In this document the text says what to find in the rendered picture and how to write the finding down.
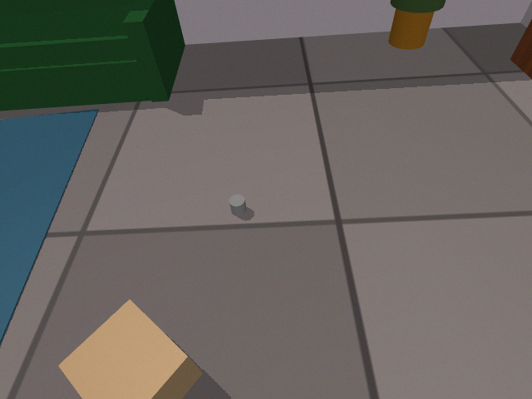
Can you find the sofa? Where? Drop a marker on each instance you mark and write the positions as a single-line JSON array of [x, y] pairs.
[[56, 53]]

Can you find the potted plant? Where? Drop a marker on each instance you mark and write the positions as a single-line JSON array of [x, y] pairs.
[[411, 22]]

